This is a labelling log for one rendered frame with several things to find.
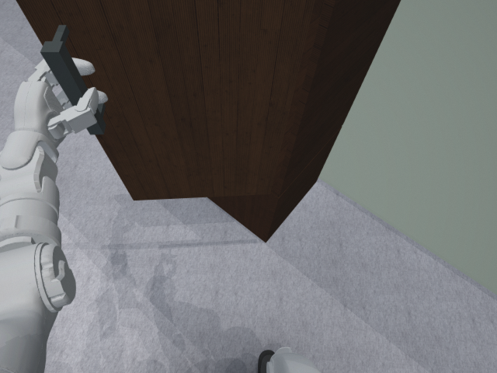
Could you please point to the right robot shin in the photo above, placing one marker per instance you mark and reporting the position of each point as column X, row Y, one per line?
column 283, row 350

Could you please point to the handle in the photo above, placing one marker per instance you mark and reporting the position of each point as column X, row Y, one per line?
column 65, row 71

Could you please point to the left robot forearm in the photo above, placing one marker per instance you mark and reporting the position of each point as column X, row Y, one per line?
column 29, row 197

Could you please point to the robot left upper arm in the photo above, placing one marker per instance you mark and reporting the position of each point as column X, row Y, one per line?
column 35, row 283

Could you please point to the robot right foot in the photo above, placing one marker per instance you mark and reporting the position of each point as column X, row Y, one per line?
column 263, row 359

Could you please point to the robot left hand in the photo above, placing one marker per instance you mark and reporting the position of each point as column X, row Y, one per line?
column 37, row 109

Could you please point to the cupboard door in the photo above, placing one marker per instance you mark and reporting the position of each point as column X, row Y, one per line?
column 199, row 91

